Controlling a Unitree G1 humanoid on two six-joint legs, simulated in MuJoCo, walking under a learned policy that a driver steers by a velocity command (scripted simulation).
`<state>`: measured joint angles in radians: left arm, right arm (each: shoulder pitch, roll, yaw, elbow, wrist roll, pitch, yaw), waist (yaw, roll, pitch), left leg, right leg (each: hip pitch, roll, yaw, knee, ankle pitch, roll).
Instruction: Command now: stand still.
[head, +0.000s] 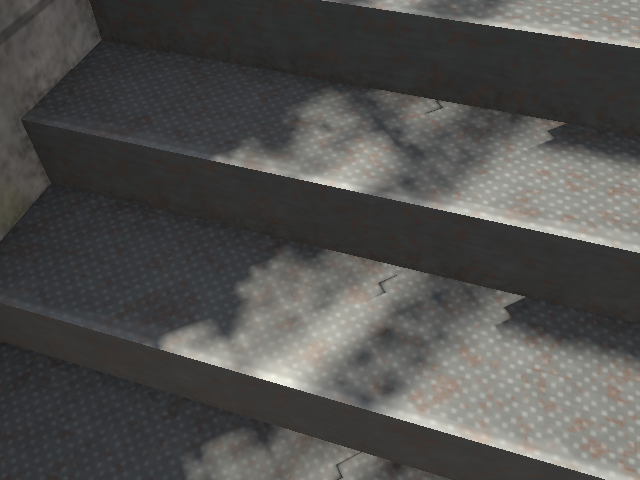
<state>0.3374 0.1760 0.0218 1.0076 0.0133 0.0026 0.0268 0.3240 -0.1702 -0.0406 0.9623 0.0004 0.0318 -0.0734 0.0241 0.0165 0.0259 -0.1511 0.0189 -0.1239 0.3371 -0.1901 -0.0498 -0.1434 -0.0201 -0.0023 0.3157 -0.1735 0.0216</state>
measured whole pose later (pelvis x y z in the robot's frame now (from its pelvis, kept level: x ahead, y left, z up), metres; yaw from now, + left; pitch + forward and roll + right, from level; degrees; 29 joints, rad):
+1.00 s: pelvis +0.12 +0.02 +0.00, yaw -1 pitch +4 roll -2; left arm 0.06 0.05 -0.14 0.67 0.00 -0.06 -0.02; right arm 0.55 -0.07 0.06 1.13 0.03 -0.04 -0.02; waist -0.05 0.02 -0.03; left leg 0.05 0.06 0.04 0.13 -0.24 0.00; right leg -1.29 -0.08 -0.09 1.83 -0.28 -0.08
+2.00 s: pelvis +0.35 +0.02 +0.17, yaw +0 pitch +1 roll +0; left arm 0.29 0.18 0.01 1.05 0.02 0.03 0.02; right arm 0.25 -0.14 -0.01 1.03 0.01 0.02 -0.03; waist 0.02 -0.01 0.01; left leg -0.23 -0.01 0.06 0.42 -0.21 0.04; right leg -0.07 -0.01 -0.09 0.35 -0.30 -0.01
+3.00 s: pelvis +0.32 +0.03 +0.17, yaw +0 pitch +0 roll +0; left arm 0.40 0.14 -0.01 1.12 0.01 0.00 0.03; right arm 0.27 -0.14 -0.02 1.03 0.01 0.04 -0.05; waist 0.02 0.00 0.02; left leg -0.24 -0.02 0.05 0.38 -0.14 0.05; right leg -0.10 -0.01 -0.08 0.36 -0.26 -0.01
